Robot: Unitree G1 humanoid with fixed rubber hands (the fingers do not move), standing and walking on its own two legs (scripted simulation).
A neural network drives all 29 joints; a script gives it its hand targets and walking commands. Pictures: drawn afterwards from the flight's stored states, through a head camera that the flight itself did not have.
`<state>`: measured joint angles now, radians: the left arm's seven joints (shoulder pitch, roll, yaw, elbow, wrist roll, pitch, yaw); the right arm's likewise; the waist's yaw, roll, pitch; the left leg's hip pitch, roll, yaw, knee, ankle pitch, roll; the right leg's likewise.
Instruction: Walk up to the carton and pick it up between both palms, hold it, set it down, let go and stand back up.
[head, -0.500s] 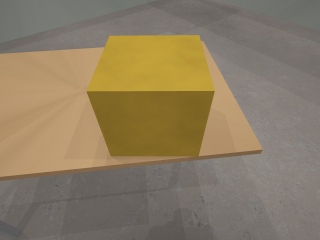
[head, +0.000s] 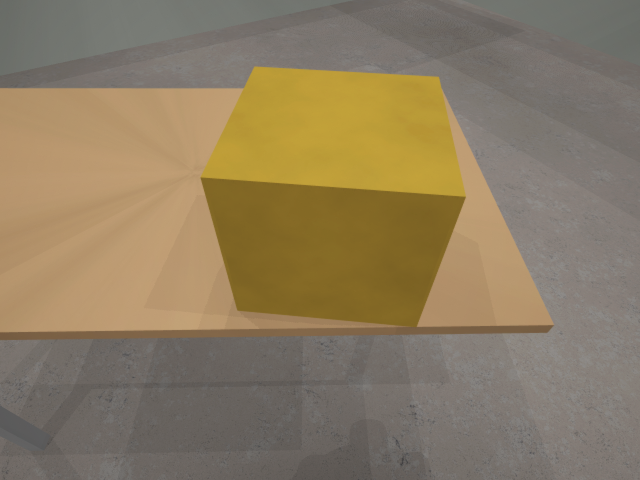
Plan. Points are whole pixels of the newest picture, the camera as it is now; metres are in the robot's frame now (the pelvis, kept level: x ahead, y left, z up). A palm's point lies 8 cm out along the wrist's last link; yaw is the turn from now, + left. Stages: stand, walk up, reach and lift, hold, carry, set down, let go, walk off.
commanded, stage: walk up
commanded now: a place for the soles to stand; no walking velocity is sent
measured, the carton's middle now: (335, 196) +0.49 -0.01 +0.09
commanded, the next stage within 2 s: none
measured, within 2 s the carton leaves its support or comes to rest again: neither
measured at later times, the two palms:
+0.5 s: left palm out of the picture -0.03 +0.23 -0.12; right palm out of the picture +0.12 -0.22 -0.13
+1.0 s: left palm out of the picture +0.10 +0.28 -0.12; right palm out of the picture +0.09 -0.21 -0.13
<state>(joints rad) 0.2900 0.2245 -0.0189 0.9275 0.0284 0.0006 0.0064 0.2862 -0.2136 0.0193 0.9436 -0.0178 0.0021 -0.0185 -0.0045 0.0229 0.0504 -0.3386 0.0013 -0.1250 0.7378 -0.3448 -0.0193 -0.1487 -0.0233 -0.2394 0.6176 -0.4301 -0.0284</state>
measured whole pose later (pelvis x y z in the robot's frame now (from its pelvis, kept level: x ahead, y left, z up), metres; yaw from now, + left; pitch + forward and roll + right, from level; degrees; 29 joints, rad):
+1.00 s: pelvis +0.03 +0.04 +0.00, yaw -5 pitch -3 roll +0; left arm 0.28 0.20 0.02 0.89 0.00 -0.01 0.01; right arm 0.13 -0.25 0.01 1.00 -0.01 0.02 -0.01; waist 0.00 0.03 0.08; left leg -0.35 0.05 0.15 0.62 -0.22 0.04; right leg -0.25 0.00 0.03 0.67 -0.37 0.01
